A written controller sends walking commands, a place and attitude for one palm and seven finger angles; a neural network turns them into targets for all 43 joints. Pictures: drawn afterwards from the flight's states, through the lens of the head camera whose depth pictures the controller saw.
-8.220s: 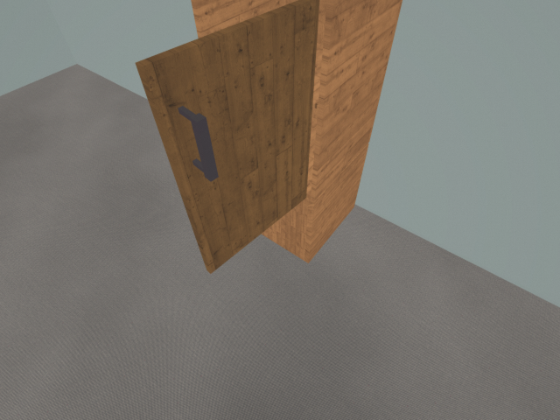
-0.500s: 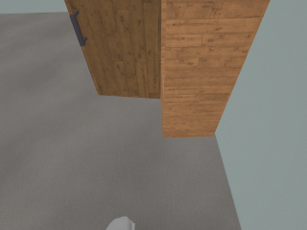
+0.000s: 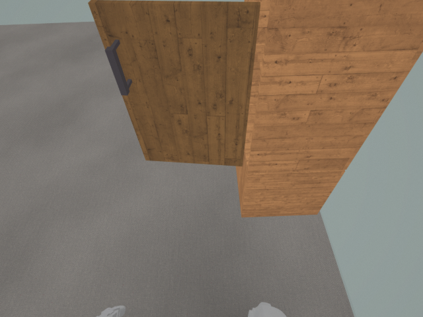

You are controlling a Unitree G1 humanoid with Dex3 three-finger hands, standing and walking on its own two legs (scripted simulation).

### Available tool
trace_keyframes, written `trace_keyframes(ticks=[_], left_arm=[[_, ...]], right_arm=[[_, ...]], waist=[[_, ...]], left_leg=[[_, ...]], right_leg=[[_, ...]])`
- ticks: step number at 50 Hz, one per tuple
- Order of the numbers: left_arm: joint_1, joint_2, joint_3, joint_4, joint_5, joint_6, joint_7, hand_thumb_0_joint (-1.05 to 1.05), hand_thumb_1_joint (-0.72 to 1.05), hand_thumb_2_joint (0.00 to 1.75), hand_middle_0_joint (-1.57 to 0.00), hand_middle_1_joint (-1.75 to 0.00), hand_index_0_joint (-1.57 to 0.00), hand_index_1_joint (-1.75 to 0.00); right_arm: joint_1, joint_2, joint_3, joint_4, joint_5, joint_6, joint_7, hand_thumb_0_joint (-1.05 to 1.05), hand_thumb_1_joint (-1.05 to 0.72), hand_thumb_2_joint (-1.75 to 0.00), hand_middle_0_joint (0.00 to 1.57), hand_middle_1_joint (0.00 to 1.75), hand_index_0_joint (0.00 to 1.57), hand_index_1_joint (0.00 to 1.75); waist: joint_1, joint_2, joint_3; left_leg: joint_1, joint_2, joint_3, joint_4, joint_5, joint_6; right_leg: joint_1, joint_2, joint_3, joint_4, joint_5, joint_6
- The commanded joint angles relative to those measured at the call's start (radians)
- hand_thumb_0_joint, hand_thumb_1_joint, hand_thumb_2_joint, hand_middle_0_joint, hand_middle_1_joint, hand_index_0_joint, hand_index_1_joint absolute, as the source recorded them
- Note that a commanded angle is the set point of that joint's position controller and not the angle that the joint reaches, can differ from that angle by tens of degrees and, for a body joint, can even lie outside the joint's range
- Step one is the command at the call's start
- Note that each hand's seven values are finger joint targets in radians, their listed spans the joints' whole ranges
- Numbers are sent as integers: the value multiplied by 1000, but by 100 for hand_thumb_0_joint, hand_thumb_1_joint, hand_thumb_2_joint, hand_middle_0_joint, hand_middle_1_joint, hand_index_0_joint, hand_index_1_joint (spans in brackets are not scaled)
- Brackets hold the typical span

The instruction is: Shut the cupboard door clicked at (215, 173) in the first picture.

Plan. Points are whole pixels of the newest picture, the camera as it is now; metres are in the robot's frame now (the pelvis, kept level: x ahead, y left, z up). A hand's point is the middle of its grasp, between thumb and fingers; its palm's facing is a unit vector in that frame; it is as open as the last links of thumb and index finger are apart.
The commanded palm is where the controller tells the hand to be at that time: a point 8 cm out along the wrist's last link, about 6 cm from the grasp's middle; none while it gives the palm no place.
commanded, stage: take the last steps up to it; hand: left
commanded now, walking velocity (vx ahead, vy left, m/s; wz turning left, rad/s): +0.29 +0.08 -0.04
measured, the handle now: (120, 68) +0.69 +0.29 +0.09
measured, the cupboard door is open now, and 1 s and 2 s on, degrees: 83 83 83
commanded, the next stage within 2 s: come to a stop and stand still in 0.30 s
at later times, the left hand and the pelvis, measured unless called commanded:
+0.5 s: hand (122, 307) +0.17 +0.22 -0.18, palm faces +0.08 -0.98 -0.19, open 7.3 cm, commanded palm none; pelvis +0.20 +0.04 -0.01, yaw -1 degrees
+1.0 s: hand (137, 258) +0.27 +0.21 -0.17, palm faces -0.02 -0.97 -0.25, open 7.4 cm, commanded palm none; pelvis +0.19 +0.02 -0.01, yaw -3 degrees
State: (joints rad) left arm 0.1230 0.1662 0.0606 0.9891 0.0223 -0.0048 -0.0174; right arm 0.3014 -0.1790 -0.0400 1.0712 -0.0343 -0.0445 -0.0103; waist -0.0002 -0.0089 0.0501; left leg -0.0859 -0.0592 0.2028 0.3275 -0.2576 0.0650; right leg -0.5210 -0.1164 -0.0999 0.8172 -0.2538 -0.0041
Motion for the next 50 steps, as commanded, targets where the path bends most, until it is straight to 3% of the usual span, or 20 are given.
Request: trace_keyframes(ticks=[1,4,5,6,7,9,12,19,22,24,25,28,32,36,40,43,45,46,48,50], left_arm=[[-4,45,6,-66,6,-14,0,0,90,90,-20,-30,-20,-30],[196,111,26,-12,9,-34,6,0,90,90,-20,-30,-20,-30],[345,198,49,24,13,-47,14,0,90,90,-20,-30,-20,-30],[385,252,59,37,-7,-50,21,0,90,90,-20,-30,-20,-30],[318,221,51,21,-11,-52,31,0,90,90,-20,-30,-20,-30],[191,132,27,-12,-14,-55,37,0,90,90,-20,-30,-20,-30],[173,88,9,4,-7,-79,31,0,90,90,-20,-30,-20,-30],[197,146,21,56,2,-74,26,0,90,90,-20,-30,-20,-30],[167,129,8,69,-3,-52,37,0,90,90,-20,-30,-20,-30],[249,65,-17,77,-11,-35,51,0,90,90,-20,-30,-20,-30],[285,46,-24,84,-17,-23,62,0,90,90,-20,-30,-20,-30],[254,91,-11,89,-17,29,63,0,90,90,-20,-30,-20,-30],[202,92,19,28,-12,54,47,0,90,90,-20,-30,-20,-30],[190,81,31,-18,-8,67,36,0,90,90,-20,-30,-20,-30],[183,65,24,-42,-3,59,27,0,90,90,-20,-30,-20,-30],[255,99,27,-17,4,43,30,0,90,90,-20,-30,-20,-30],[161,220,30,-55,13,26,40,0,90,90,-20,-30,-20,-30],[111,231,21,-76,13,28,39,0,90,90,-20,-30,-20,-30],[45,178,9,-68,9,14,44,0,90,90,-20,-30,-20,-30],[35,150,1,-55,7,5,47,0,90,90,-20,-30,-20,-30]], right_arm=[[76,-121,-20,-17,-4,-15,0,0,-90,-90,20,30,20,30],[62,-107,-11,-7,11,-12,3,0,-90,-90,20,30,20,30],[70,-89,-11,-28,24,-16,9,0,-90,-90,20,30,20,30],[66,-91,-11,-50,21,-12,9,0,-90,-90,20,30,20,30],[-4,-107,-19,-51,17,-5,7,0,-90,-90,20,30,20,30],[-37,-59,-16,-48,15,11,10,0,-90,-90,20,30,20,30],[48,-14,-6,-15,12,29,18,0,-90,-90,20,30,20,30],[-58,5,-7,-66,17,21,37,0,-90,-90,20,30,20,30],[-6,-23,-1,-40,15,7,24,0,-90,-90,20,30,20,30],[87,-136,-16,-10,9,-5,2,0,-90,-90,20,30,20,30],[96,-178,-19,-12,13,7,-10,0,-90,-90,20,30,20,30],[22,-197,-24,-24,17,38,-50,0,-90,-90,20,30,20,30],[-65,-204,-47,-66,12,58,-60,0,-90,-90,20,30,20,30],[-128,-187,-49,-92,8,55,-56,0,-90,-90,20,30,20,30],[-160,-195,-58,-105,-2,62,-35,0,-90,-90,20,30,20,30],[-145,-173,-63,-104,11,75,-19,0,-90,-90,20,30,20,30],[-128,-59,-40,-131,22,86,-1,0,-90,-90,20,30,20,30],[-146,-71,-40,-145,23,94,5,0,-90,-90,20,30,20,30],[-125,-73,-42,-120,16,102,2,0,-90,-90,20,30,20,30],[-73,-56,-31,-91,21,88,-1,0,-90,-90,20,30,20,30]], waist=[[6,37,44],[102,-64,-32],[144,-233,-121],[129,-307,-139],[117,-195,-87],[48,-50,-1],[-1,-139,-47],[28,-163,-21],[-21,-138,-16],[-26,148,-155],[-28,187,-172],[-36,289,-129],[-20,123,-135],[3,145,-148],[6,190,-115],[36,74,-84],[12,-281,-9],[16,-185,-22],[-10,-272,27],[-26,-193,13]], left_leg=[[-28,323,-179,-112,216,113],[-163,214,-97,208,298,35],[-383,94,-22,482,83,-26],[-513,36,-76,774,-329,-55],[-556,90,-200,872,-275,-55],[-518,158,-229,827,-107,-73],[-420,157,-173,660,-33,-104],[-338,113,-97,325,34,-107],[-128,87,-96,126,180,-99],[112,309,-285,147,737,-22],[59,415,-337,124,905,50],[-3,463,-363,97,1127,119],[-42,457,-326,82,802,147],[-108,442,-293,31,513,124],[-226,415,-302,-13,150,84],[-346,296,-225,83,-81,0],[-377,95,-104,387,-261,-93],[-291,87,-146,510,-269,-83],[-339,95,-192,605,-214,-72],[-306,97,-170,536,-183,-83]], right_leg=[[93,19,-4,-127,9,-13],[473,37,32,-313,64,-56],[708,-199,375,-415,77,-155],[742,-373,624,-553,153,-264],[632,-360,591,-569,162,-260],[437,-271,338,-587,226,-193],[393,-178,123,-590,424,-136],[397,-169,63,-557,374,-119],[317,-104,23,-431,356,-61],[211,11,-24,-232,2,16],[264,46,-10,-154,-274,31],[179,55,85,139,-387,38],[76,75,120,291,-304,30],[77,76,129,277,-240,34],[230,67,65,-18,-215,13],[408,73,36,-337,-10,5],[236,-223,366,-623,-132,-124],[105,-235,339,-631,-207,-157],[127,-161,290,-589,-50,-149],[205,-128,203,-519,189,-147]])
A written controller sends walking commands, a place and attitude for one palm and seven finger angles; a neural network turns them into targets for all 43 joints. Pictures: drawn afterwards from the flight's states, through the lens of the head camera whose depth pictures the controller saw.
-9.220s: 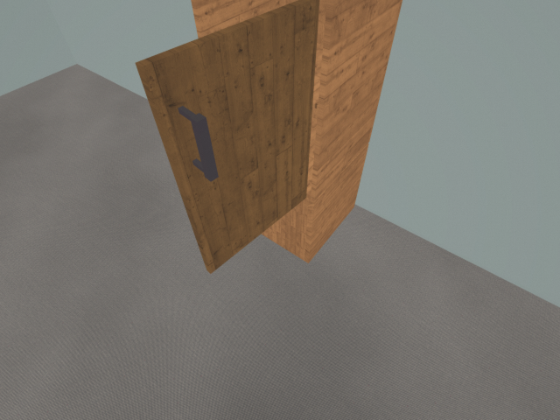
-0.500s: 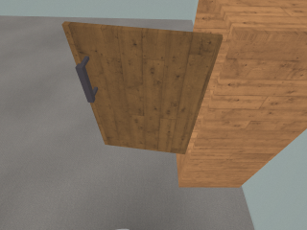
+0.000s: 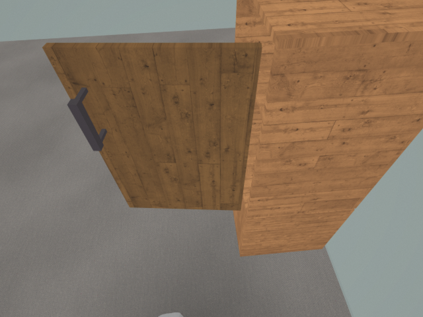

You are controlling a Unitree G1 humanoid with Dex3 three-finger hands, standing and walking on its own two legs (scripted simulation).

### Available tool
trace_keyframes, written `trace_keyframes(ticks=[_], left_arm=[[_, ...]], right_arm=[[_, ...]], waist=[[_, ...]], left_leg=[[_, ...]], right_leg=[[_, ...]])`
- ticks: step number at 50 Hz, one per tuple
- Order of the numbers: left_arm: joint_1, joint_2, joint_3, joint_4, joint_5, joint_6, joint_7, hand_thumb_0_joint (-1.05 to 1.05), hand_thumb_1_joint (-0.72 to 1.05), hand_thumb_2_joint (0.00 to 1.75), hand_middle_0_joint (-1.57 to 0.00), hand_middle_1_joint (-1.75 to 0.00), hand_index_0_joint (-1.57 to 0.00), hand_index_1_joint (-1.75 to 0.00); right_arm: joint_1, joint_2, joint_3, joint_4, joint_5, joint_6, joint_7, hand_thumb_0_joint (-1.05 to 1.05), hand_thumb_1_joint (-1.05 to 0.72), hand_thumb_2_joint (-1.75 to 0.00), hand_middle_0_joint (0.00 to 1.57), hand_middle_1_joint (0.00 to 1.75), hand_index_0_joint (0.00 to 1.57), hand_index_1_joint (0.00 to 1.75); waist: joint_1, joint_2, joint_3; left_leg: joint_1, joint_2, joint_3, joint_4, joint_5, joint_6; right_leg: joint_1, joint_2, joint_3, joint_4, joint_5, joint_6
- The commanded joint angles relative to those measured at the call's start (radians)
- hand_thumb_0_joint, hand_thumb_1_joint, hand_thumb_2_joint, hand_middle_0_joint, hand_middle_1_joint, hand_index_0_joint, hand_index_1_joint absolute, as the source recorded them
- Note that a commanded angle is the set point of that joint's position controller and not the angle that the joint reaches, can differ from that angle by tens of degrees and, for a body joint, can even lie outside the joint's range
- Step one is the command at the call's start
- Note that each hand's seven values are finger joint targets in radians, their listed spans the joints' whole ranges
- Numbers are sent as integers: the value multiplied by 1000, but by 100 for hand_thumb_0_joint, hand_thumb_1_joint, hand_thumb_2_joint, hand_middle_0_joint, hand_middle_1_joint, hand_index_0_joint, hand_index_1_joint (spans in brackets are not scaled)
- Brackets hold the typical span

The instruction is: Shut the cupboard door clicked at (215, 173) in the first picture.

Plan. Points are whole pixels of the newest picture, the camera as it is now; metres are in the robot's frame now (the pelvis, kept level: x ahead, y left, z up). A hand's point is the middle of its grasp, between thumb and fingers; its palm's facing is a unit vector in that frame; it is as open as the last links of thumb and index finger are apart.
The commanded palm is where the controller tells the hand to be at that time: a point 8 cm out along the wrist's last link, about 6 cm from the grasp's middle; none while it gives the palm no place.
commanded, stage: come to a stop and stand still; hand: left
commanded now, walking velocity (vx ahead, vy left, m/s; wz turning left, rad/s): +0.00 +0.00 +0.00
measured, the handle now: (90, 120) +0.48 +0.29 +0.10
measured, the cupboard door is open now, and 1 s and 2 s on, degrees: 83 83 83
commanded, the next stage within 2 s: look again from close up in 0.30 s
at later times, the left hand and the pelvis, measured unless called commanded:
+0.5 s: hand out of the picture +0.01 +0.18 -0.17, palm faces +0.00 -0.98 -0.21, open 7.3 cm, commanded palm none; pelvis +0.01 +0.00 +0.01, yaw +0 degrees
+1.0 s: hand out of the picture +0.03 +0.18 -0.17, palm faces +0.00 -0.98 -0.19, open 7.4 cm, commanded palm none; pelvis +0.02 +0.01 +0.01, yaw -1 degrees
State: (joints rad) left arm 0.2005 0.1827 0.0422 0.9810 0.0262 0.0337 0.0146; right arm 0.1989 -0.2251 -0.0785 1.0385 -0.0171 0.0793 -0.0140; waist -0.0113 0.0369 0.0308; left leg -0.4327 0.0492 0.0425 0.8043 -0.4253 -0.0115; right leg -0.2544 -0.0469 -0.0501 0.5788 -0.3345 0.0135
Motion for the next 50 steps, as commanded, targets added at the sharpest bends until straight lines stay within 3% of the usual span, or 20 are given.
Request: trace_keyframes(ticks=[1,3,4,5,6,7,8,9,14,16,17,18,19,20,23,24,31,37,50], left_arm=[[-22,133,18,-33,1,-38,16,0,90,90,-20,-30,-20,-30],[13,133,13,1,-11,-45,17,0,90,90,-20,-30,-20,-30],[29,111,6,16,-20,-46,13,0,90,90,-20,-30,-20,-30],[68,80,0,22,-29,-46,10,0,90,90,-20,-30,-20,-30],[68,71,-1,24,-27,-40,16,0,90,90,-20,-30,-20,-30],[59,73,-2,36,-25,-34,15,0,90,90,-20,-30,-20,-30],[43,77,-1,47,-24,-29,13,0,90,90,-20,-30,-20,-30],[42,77,-3,55,-24,-27,11,0,90,90,-20,-30,-20,-30],[48,73,-9,92,-23,-37,8,0,90,90,-20,-30,-20,-30],[55,71,-10,101,-24,-40,9,0,90,90,-20,-30,-20,-30],[161,86,-27,119,-5,-56,58,0,90,90,-20,-30,-20,-30],[100,125,-24,73,-11,-73,51,0,90,90,-20,-30,-20,-30],[75,130,-22,57,-12,-84,41,0,90,90,-20,-30,-20,-30],[79,115,-25,52,-13,-84,36,0,90,90,-20,-30,-20,-30],[111,79,-38,59,-15,-74,30,0,90,90,-20,-30,-20,-30],[112,79,-38,62,-14,-73,28,0,90,90,-20,-30,-20,-30],[126,89,-41,60,-16,-62,26,0,90,90,-20,-30,-20,-30],[125,99,-43,61,-16,-57,24,0,90,90,-20,-30,-20,-30],[128,101,-38,82,-16,-58,24,0,90,90,-20,-30,-20,-30]], right_arm=[[41,2,14,-48,6,-43,0,0,-90,-90,20,30,20,30],[79,10,27,-17,7,-57,-7,0,-90,-90,20,30,20,30],[98,2,33,4,6,-72,-9,0,-90,-90,20,30,20,30],[87,-40,34,7,-2,-88,-16,0,-90,-90,20,30,20,30],[81,-68,31,6,-2,-86,-21,0,-90,-90,20,30,20,30],[60,-62,35,17,-1,-86,-25,0,-90,-90,20,30,20,30],[65,-51,37,28,-1,-86,-26,0,-90,-90,20,30,20,30],[74,-42,39,39,2,-85,-27,0,-90,-90,20,30,20,30],[101,-19,41,58,5,-84,-26,0,-90,-90,20,30,20,30],[105,-16,43,67,5,-85,-25,0,-90,-90,20,30,20,30],[17,-62,43,-5,13,-104,-12,0,-90,-90,20,30,20,30],[90,-3,53,-20,7,-100,-4,0,-90,-90,20,30,20,30],[116,3,63,-24,-5,-102,1,0,-90,-90,20,30,20,30],[133,-12,63,-32,-3,-108,0,0,-90,-90,20,30,20,30],[131,-37,69,-43,3,-116,-8,0,-90,-90,20,30,20,30],[124,-32,73,-41,2,-119,-10,0,-90,-90,20,30,20,30],[107,-50,78,-30,4,-112,-9,0,-90,-90,20,30,20,30],[95,-58,81,-11,4,-111,-7,0,-90,-90,20,30,20,30],[94,-56,82,35,7,-117,-13,0,-90,-90,20,30,20,30]], waist=[[-8,-218,9],[-9,-167,-48],[-3,-85,-67],[25,49,-89],[29,49,-77],[32,46,-57],[27,104,-41],[30,121,-25],[21,-36,1],[16,-43,0],[50,-13,34],[-13,6,-44],[-11,30,-77],[-14,-6,-88],[-1,-67,-34],[3,-33,-15],[7,-74,31],[12,-50,44],[21,-38,8]], left_leg=[[55,-16,4,-33,-15,-14],[166,-17,9,-313,135,-21],[256,12,-35,-409,346,-6],[289,109,-123,-405,563,32],[233,150,-133,-401,549,53],[213,127,-123,-401,509,46],[200,110,-115,-419,494,40],[178,110,-110,-455,427,37],[211,75,-82,-475,299,21],[230,67,-73,-472,308,17],[211,64,-30,-264,361,3],[207,30,-45,-304,215,10],[226,27,-40,-334,242,14],[228,38,-59,-343,297,25],[226,58,-78,-355,417,47],[219,55,-76,-366,438,47],[230,45,-68,-408,345,48],[233,45,-64,-440,315,47],[267,50,-55,-439,419,46]], right_leg=[[11,-190,129,-236,400,-161],[91,-171,112,-138,509,-129],[66,-130,88,-97,453,-84],[45,-81,64,-87,380,-39],[95,-53,52,-134,240,-23],[101,-49,48,-150,235,-22],[117,-53,40,-144,236,-23],[141,-48,32,-159,188,-21],[125,-63,58,-230,199,-32],[113,-71,68,-239,210,-33],[44,-113,125,-205,477,-28],[73,-134,136,-188,362,-60],[89,-118,115,-156,355,-76],[86,-91,90,-135,297,-70],[71,-61,62,-125,270,-54],[70,-60,64,-126,278,-57],[56,-59,79,-153,210,-47],[63,-60,80,-175,183,-40],[117,-68,70,-181,290,-35]])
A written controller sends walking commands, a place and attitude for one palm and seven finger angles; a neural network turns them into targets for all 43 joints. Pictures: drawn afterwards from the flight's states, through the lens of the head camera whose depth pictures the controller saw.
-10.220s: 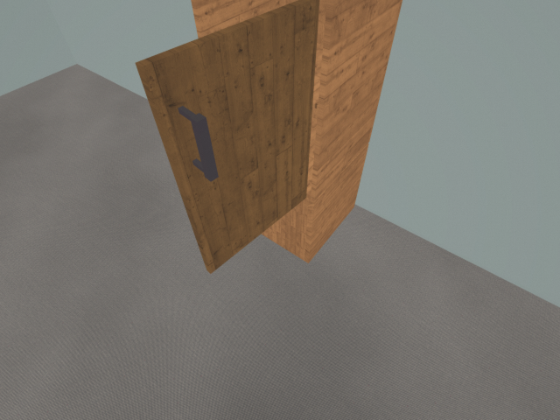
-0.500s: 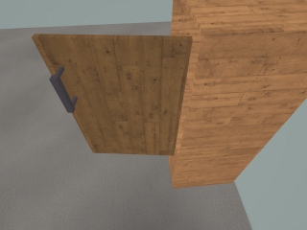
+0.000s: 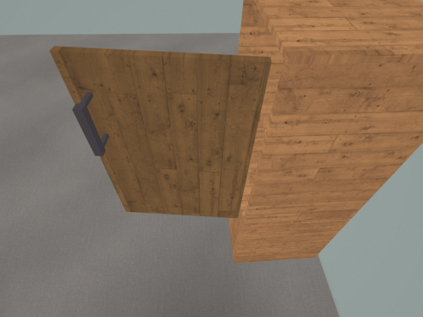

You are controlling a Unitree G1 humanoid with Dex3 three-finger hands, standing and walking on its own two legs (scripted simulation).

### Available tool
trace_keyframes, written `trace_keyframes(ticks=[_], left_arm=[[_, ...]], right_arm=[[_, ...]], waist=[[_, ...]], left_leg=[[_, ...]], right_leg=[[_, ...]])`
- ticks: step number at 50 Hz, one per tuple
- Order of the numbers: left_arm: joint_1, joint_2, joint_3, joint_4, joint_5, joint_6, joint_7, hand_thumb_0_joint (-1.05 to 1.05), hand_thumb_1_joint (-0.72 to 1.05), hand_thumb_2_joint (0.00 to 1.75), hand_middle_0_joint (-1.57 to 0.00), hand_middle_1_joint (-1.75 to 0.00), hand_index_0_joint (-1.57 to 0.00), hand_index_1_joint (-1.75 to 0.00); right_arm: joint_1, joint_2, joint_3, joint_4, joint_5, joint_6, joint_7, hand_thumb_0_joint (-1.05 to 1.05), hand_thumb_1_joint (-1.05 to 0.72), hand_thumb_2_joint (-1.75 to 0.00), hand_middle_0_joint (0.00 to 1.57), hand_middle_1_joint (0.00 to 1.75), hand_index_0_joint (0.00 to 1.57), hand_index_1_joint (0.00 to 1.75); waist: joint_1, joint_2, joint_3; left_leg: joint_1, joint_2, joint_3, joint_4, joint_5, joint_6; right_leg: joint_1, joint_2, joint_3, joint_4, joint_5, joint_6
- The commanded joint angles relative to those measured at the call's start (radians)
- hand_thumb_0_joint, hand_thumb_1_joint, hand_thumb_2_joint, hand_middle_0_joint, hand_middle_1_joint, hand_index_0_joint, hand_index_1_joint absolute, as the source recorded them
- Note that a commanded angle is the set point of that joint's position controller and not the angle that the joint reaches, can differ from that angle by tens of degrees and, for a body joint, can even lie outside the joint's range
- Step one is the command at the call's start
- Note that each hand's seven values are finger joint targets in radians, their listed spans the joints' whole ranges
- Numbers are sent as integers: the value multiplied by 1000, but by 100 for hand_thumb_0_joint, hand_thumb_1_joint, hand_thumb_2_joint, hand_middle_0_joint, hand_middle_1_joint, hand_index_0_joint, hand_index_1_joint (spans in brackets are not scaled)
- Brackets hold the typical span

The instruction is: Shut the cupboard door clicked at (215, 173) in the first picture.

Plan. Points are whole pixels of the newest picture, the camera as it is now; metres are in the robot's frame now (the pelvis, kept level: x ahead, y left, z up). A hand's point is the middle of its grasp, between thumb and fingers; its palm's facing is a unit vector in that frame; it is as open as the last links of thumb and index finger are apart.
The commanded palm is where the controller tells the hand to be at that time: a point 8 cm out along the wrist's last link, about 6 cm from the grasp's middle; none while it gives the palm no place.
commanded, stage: shuffle to correct the standing spot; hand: left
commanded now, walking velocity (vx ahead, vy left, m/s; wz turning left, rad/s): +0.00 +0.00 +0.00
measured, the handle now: (94, 125) +0.46 +0.29 +0.09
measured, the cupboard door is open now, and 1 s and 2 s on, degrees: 83 83 83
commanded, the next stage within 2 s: come to a stop and stand still in 0.52 s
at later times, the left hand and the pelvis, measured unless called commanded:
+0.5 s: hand out of the picture +0.02 +0.24 -0.18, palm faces +0.06 -0.96 -0.28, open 7.4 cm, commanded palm none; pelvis -0.01 +0.03 -0.01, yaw +0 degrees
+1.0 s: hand out of the picture +0.00 +0.28 -0.19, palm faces +0.09 -0.97 -0.22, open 7.4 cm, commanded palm none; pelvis -0.01 +0.09 -0.01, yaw +1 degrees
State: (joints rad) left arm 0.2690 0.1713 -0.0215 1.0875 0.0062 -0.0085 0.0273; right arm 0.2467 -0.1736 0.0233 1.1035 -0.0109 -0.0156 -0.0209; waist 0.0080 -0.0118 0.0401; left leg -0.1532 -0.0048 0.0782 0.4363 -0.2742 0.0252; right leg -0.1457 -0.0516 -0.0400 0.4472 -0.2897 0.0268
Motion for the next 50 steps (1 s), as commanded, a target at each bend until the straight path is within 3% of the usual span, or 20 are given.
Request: trace_keyframes(ticks=[1,14,17,19,20,23,27,28,29,30,31,33,36,38,40,41,42,44,48,50], left_arm=[[62,110,25,-22,3,-15,12,0,90,90,-20,-30,-20,-30],[58,196,88,-96,14,13,29,0,90,90,-20,-30,-20,-30],[24,188,94,-128,15,23,30,0,90,90,-20,-30,-20,-30],[-6,136,86,-154,17,35,28,0,90,90,-20,-30,-20,-30],[-20,118,78,-164,15,40,29,0,90,90,-20,-30,-20,-30],[-24,97,81,-165,13,46,26,0,90,90,-20,-30,-20,-30],[75,87,77,-145,15,31,23,0,90,90,-20,-30,-20,-30],[112,116,81,-138,19,20,27,0,90,90,-20,-30,-20,-30],[139,198,96,-136,29,8,32,0,90,90,-20,-30,-20,-30],[159,258,106,-142,25,2,30,0,90,90,-20,-30,-20,-30],[154,249,111,-139,24,-7,36,0,90,90,-20,-30,-20,-30],[35,214,100,-174,31,-7,32,0,90,90,-20,-30,-20,-30],[4,206,98,-185,37,-9,14,0,90,90,-20,-30,-20,-30],[33,218,105,-168,33,-3,10,0,90,90,-20,-30,-20,-30],[22,215,102,-158,22,5,7,0,90,90,-20,-30,-20,-30],[30,183,97,-163,21,12,7,0,90,90,-20,-30,-20,-30],[54,127,86,-172,16,20,5,0,90,90,-20,-30,-20,-30],[41,78,74,-178,10,32,13,0,90,90,-20,-30,-20,-30],[66,60,60,-113,4,22,-2,0,90,90,-20,-30,-20,-30],[106,68,53,-82,9,6,-1,0,90,90,-20,-30,-20,-30]], right_arm=[[45,-106,-20,-26,1,-22,-7,0,-90,-90,20,30,20,30],[36,-102,-53,-115,-4,25,3,0,-90,-90,20,30,20,30],[55,-127,-63,-132,-8,25,6,0,-90,-90,20,30,20,30],[77,-168,-72,-138,-11,25,2,0,-90,-90,20,30,20,30],[84,-175,-73,-143,-12,24,0,0,-90,-90,20,30,20,30],[29,-169,-69,-179,-18,35,-2,0,-90,-90,20,30,20,30],[-25,-172,-70,-205,-14,36,4,0,-90,-90,20,30,20,30],[-27,-160,-70,-213,-7,35,7,0,-90,-90,20,30,20,30],[-25,-119,-70,-230,0,35,13,0,-90,-90,20,30,20,30],[-39,-125,-77,-249,-9,42,16,0,-90,-90,20,30,20,30],[-75,-132,-81,-245,-16,57,18,0,-90,-90,20,30,20,30],[-54,-116,-82,-230,-12,57,31,0,-90,-90,20,30,20,30],[-36,-65,-68,-215,-3,43,41,0,-90,-90,20,30,20,30],[-28,-53,-62,-201,2,29,37,0,-90,-90,20,30,20,30],[32,-56,-58,-162,-1,17,34,0,-90,-90,20,30,20,30],[70,-95,-64,-145,-3,10,30,0,-90,-90,20,30,20,30],[93,-157,-72,-145,-11,3,25,0,-90,-90,20,30,20,30],[81,-177,-71,-143,-20,7,5,0,-90,-90,20,30,20,30],[-20,-135,-52,-137,-15,6,-8,0,-90,-90,20,30,20,30],[-20,-109,-47,-126,-3,4,-11,0,-90,-90,20,30,20,30]], waist=[[1,20,-3],[14,-90,4],[-3,-14,-13],[-9,159,-7],[-12,199,-7],[7,137,-22],[59,78,-48],[76,-2,-47],[74,-216,-47],[82,-232,-30],[84,-209,-14],[28,-192,30],[13,-220,-6],[24,-210,-34],[-6,-139,-34],[-14,-34,-49],[-8,165,-66],[-10,264,-13],[28,196,-50],[44,65,-36]], left_leg=[[-5,105,-91,-73,272,9],[-121,39,-28,85,150,-13],[-52,76,-74,49,278,5],[-6,184,-212,-45,444,84],[30,224,-259,-78,528,134],[3,245,-249,-75,539,201],[-73,177,-166,9,449,146],[-149,135,-139,84,311,99],[-332,15,-35,239,36,21],[-408,-38,-44,451,-287,-25],[-423,-1,-113,602,-281,-37],[-428,31,-128,684,-178,-45],[-283,18,-19,408,-137,-56],[-160,-13,27,196,-64,-55],[12,-21,52,13,99,-57],[83,46,3,-27,196,-46],[94,196,-170,-43,402,14],[-61,303,-312,-136,419,134],[-43,211,-194,-87,408,121],[-83,151,-151,-30,298,67]], right_leg=[[5,-63,61,-50,240,-49],[-22,-215,160,14,308,-124],[-96,-160,93,110,255,-95],[-182,-34,-32,260,-27,-39],[-249,-4,-31,361,-228,-29],[-254,-24,-14,477,-272,-45],[-55,-32,-40,143,-44,-45],[39,-89,21,-3,77,-59],[157,-312,303,-91,297,-143],[115,-494,446,-132,462,-274],[43,-485,456,-145,431,-305],[-41,-366,274,-123,342,-254],[-60,-245,89,-96,340,-171],[-60,-209,70,-45,320,-145],[-145,-153,34,29,218,-91],[-178,-111,6,121,125,-62],[-227,-40,-45,207,-82,-19],[-209,0,-30,350,-323,-15],[-118,-8,-16,218,-161,-26],[-14,-14,16,-29,36,-23]])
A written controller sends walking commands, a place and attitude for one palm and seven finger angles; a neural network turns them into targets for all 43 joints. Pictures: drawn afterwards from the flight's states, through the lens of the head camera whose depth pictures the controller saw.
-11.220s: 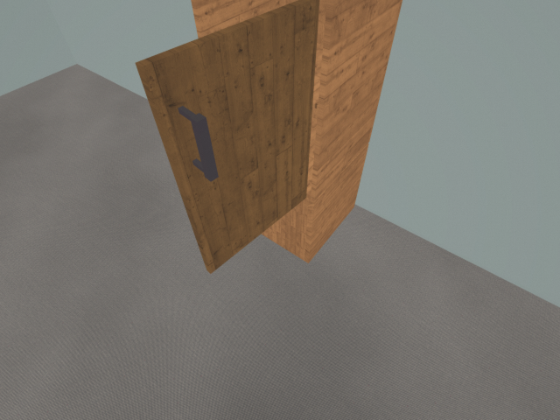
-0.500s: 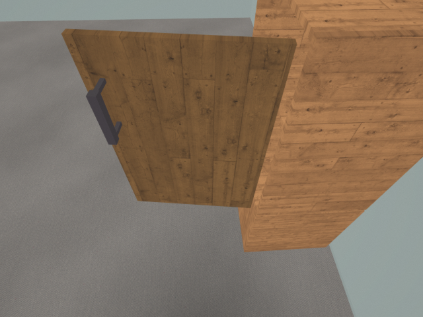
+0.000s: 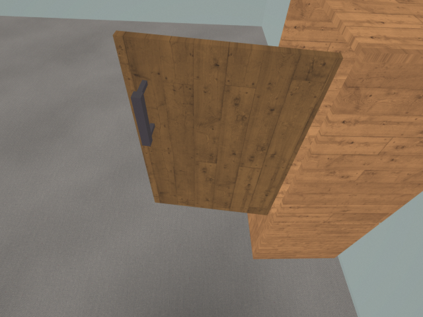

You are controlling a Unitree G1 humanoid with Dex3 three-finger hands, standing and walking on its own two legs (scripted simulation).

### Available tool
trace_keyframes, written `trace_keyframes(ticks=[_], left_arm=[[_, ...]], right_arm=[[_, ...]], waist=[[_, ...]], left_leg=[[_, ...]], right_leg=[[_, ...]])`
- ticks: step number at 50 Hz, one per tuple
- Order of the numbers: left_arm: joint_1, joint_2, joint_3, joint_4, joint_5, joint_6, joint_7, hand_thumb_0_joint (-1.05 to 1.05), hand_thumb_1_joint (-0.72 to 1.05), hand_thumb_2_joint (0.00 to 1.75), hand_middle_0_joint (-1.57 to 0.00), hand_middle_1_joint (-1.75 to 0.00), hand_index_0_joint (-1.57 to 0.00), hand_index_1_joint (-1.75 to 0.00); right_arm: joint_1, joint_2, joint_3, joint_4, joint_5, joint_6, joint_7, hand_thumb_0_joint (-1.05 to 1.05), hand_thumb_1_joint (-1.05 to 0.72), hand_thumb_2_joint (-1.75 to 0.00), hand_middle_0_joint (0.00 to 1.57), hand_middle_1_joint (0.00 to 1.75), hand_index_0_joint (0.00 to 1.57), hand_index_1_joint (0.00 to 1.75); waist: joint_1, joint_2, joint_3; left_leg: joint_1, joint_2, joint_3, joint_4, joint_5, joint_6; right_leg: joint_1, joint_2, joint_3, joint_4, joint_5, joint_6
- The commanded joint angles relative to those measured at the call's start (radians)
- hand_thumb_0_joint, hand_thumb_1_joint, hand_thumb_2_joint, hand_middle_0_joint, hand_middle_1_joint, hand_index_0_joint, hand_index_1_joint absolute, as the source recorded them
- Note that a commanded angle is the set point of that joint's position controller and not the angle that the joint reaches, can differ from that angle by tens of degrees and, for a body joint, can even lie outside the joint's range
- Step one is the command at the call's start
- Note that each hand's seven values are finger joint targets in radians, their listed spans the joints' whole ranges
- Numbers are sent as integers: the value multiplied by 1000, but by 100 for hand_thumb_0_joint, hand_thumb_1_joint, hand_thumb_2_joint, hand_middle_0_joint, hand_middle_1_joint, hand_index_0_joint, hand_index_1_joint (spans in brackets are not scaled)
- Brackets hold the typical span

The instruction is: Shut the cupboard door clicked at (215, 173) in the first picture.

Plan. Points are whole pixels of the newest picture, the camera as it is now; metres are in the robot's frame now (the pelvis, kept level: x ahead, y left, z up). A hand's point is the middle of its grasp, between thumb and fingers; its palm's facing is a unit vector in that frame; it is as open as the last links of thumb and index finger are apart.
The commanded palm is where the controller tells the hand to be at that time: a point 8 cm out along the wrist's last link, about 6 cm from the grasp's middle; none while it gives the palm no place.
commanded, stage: come to a stop and stand still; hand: left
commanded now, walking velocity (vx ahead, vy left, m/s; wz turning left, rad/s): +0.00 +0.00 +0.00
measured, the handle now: (145, 114) +0.47 +0.19 +0.10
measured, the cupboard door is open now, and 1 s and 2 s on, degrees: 83 83 83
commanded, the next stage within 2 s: look again from close up in 0.92 s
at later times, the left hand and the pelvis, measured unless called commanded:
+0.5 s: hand out of the picture +0.00 +0.19 -0.17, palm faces +0.01 -0.98 -0.18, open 7.4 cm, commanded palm none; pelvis +0.01 +0.02 +0.01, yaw +0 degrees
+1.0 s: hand out of the picture -0.03 +0.21 -0.17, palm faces +0.02 -0.98 -0.18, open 7.4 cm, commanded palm none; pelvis -0.02 +0.04 +0.01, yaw +0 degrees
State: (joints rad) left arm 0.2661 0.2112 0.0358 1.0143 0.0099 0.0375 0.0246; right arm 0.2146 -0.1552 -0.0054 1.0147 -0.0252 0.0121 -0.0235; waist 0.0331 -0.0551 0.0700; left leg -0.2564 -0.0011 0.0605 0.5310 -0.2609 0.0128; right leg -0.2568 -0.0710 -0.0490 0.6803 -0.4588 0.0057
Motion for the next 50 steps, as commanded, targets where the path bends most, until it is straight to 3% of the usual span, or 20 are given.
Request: trace_keyframes(ticks=[1,2,4,7,8,11,22,23,24,25,26,27,29,31,33,40,44,50], left_arm=[[103,53,-7,0,7,-49,4,0,90,90,-20,-30,-20,-30],[86,83,-10,0,5,-51,4,0,90,90,-20,-30,-20,-30],[41,81,-12,7,5,-55,2,0,90,90,-20,-30,-20,-30],[46,55,-19,18,4,-53,7,0,90,90,-20,-30,-20,-30],[57,50,-20,23,3,-51,8,0,90,90,-20,-30,-20,-30],[69,44,-21,39,3,-48,10,0,90,90,-20,-30,-20,-30],[102,20,-23,69,2,-52,14,0,90,90,-20,-30,-20,-30],[128,40,-36,97,20,-79,53,0,90,90,-20,-30,-20,-30],[138,80,-28,78,12,-96,48,0,90,90,-20,-30,-20,-30],[145,63,-29,62,7,-97,41,0,90,90,-20,-30,-20,-30],[132,41,-36,59,2,-95,38,0,90,90,-20,-30,-20,-30],[126,35,-35,52,1,-87,36,0,90,90,-20,-30,-20,-30],[113,27,-36,46,6,-73,33,0,90,90,-20,-30,-20,-30],[105,25,-37,42,6,-63,29,0,90,90,-20,-30,-20,-30],[104,24,-38,31,10,-56,25,0,90,90,-20,-30,-20,-30],[129,38,-34,5,14,-55,20,0,90,90,-20,-30,-20,-30],[139,41,-35,1,13,-56,17,0,90,90,-20,-30,-20,-30],[145,46,-39,13,11,-61,17,0,90,90,-20,-30,-20,-30]], right_arm=[[21,-105,-15,-34,18,-26,-5,0,-90,-90,20,30,20,30],[38,-94,-11,-26,18,-28,0,0,-90,-90,20,30,20,30],[54,-84,-12,1,14,-20,1,0,-90,-90,20,30,20,30],[81,-92,-3,36,14,-30,2,0,-90,-90,20,30,20,30],[81,-93,-1,44,15,-34,1,0,-90,-90,20,30,20,30],[89,-87,3,58,15,-35,0,0,-90,-90,20,30,20,30],[140,-68,4,96,17,-46,-8,0,-90,-90,20,30,20,30],[65,-122,2,31,24,-58,1,0,-90,-90,20,30,20,30],[75,-96,9,4,20,-61,2,0,-90,-90,20,30,20,30],[164,-73,2,13,11,-69,1,0,-90,-90,20,30,20,30],[175,-84,-2,17,12,-69,-5,0,-90,-90,20,30,20,30],[169,-93,-6,16,16,-65,-8,0,-90,-90,20,30,20,30],[141,-94,-6,7,14,-57,-9,0,-90,-90,20,30,20,30],[121,-93,-7,-7,16,-46,-4,0,-90,-90,20,30,20,30],[113,-103,-14,-19,14,-38,3,0,-90,-90,20,30,20,30],[102,-123,-20,-32,12,-36,9,0,-90,-90,20,30,20,30],[99,-123,-18,-28,13,-38,10,0,-90,-90,20,30,20,30],[99,-122,-14,-4,18,-43,10,0,-90,-90,20,30,20,30]], waist=[[1,46,-60],[-16,36,-64],[-35,-65,-10],[-29,-3,-11],[-23,29,-11],[-20,52,16],[-19,65,-12],[-13,113,-11],[-32,92,-25],[-51,58,-151],[-49,42,-218],[-45,64,-211],[-34,83,-86],[-36,45,11],[-37,50,68],[-31,44,41],[-29,65,30],[-30,41,-1]], left_leg=[[4,103,-99,-109,183,37],[24,75,-74,-123,112,13],[68,70,-64,-132,96,1],[83,93,-80,-177,167,10],[80,97,-84,-190,154,12],[56,96,-90,-218,112,13],[85,102,-93,-212,206,20],[41,126,-86,-15,435,-3],[31,85,-90,-27,382,-11],[64,84,-88,-38,320,-2],[85,95,-102,-30,392,7],[91,107,-107,-40,401,13],[31,110,-119,-61,360,24],[-33,98,-131,-111,161,25],[-77,92,-148,-173,-43,26],[-83,87,-157,-219,-137,31],[-62,89,-153,-227,-123,31],[-22,87,-132,-205,-12,25]], right_leg=[[109,-49,112,-317,282,-26],[92,-101,143,-325,316,-51],[13,-83,130,-331,292,-58],[37,-51,91,-312,300,-34],[46,-46,85,-317,278,-29],[55,-41,79,-330,243,-28],[89,-42,61,-321,310,-23],[60,-71,99,-300,547,-26],[96,-106,94,-275,791,-42],[156,-103,84,-196,762,-57],[186,-89,65,-180,707,-54],[166,-73,59,-184,572,-51],[95,-48,52,-213,395,-44],[42,-38,61,-247,251,-40],[-1,-26,62,-260,141,-37],[13,-25,66,-275,136,-35],[13,-25,70,-289,158,-32],[37,-39,71,-301,226,-28]])
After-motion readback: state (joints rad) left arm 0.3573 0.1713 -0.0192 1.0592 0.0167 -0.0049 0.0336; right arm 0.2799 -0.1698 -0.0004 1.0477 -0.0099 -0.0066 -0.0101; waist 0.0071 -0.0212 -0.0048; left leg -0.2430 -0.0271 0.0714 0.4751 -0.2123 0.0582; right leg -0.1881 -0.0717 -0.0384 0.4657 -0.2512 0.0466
